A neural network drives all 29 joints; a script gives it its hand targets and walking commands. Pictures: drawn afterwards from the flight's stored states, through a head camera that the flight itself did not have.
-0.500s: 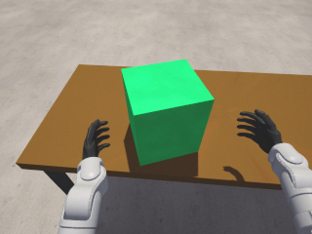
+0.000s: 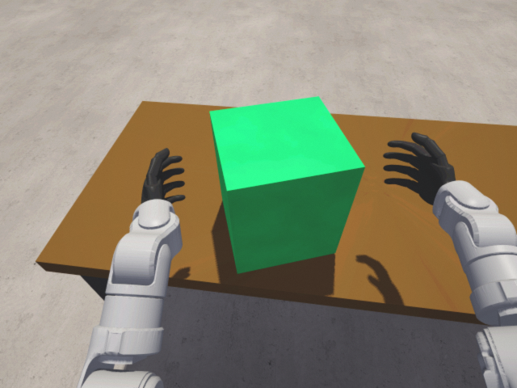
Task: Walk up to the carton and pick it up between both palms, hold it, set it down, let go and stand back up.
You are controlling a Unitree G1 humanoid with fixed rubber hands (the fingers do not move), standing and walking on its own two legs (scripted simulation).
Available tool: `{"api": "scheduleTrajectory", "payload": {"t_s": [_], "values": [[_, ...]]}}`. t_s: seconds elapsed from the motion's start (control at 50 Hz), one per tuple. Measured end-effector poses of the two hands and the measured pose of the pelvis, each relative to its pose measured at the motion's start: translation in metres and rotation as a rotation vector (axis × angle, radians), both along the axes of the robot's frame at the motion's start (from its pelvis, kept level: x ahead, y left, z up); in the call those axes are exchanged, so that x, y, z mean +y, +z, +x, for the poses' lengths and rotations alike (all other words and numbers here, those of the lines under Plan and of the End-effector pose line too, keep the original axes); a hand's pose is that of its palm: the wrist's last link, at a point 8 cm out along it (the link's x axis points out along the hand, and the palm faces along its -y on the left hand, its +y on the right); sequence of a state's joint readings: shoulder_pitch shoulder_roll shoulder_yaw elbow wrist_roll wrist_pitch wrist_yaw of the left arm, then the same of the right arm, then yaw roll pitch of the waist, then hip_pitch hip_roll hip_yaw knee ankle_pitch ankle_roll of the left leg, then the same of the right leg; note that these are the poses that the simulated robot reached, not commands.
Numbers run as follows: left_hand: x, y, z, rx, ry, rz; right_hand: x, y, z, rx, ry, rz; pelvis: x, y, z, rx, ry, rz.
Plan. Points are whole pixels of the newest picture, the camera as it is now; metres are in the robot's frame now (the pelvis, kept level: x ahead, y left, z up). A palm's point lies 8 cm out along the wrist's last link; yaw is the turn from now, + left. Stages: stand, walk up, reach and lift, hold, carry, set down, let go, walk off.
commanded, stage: reach and lift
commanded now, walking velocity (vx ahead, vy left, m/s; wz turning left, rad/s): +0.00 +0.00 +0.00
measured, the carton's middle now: (277, 187) +0.48 +0.00 +0.02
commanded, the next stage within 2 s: none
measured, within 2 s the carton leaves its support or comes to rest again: neither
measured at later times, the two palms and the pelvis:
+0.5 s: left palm (148, 163) +0.39 +0.19 +0.16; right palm (410, 132) +0.46 -0.20 +0.17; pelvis +0.01 +0.00 +0.00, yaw +0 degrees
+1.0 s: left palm (149, 138) +0.43 +0.19 +0.18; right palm (403, 99) +0.50 -0.19 +0.21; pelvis +0.01 +0.00 +0.00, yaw +0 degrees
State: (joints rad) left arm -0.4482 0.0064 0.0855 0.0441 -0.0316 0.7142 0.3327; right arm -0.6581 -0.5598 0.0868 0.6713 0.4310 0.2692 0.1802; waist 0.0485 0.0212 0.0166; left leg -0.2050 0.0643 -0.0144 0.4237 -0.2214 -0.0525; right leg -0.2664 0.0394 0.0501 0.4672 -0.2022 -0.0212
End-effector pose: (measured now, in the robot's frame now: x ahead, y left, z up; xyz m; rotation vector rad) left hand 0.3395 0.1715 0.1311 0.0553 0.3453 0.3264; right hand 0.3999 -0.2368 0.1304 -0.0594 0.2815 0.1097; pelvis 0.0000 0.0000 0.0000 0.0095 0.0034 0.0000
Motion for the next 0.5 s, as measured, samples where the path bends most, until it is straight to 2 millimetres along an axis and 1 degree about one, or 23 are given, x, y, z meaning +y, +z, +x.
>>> {"api": "scheduleTrajectory", "payload": {"t_s": [0.16,0.26,0.38,0.5], "values": [[0.005,0.014,0.012,-0.018,0.0,0.003,0.01,0.018,0.017,-0.01,0.006,0.002,0.0,0.0,0.0,0.002,0.0,-0.001],[0.007,0.021,0.024,-0.008,-0.001,0.006,0.015,0.027,0.03,0.0,0.003,0.011,0.0,0.0,0.001,0.017,0.0,-0.001],[0.011,0.031,0.037,-0.023,0.009,0.012,0.029,0.037,0.048,-0.007,0.032,0.009,0.0,0.0,0.004,0.038,0.0,-0.001],[0.018,0.034,0.046,-0.015,0.019,0.02,0.036,0.044,0.063,-0.004,0.034,0.02,0.0,0.0,0.006,0.055,0.0,-0.001]]}}
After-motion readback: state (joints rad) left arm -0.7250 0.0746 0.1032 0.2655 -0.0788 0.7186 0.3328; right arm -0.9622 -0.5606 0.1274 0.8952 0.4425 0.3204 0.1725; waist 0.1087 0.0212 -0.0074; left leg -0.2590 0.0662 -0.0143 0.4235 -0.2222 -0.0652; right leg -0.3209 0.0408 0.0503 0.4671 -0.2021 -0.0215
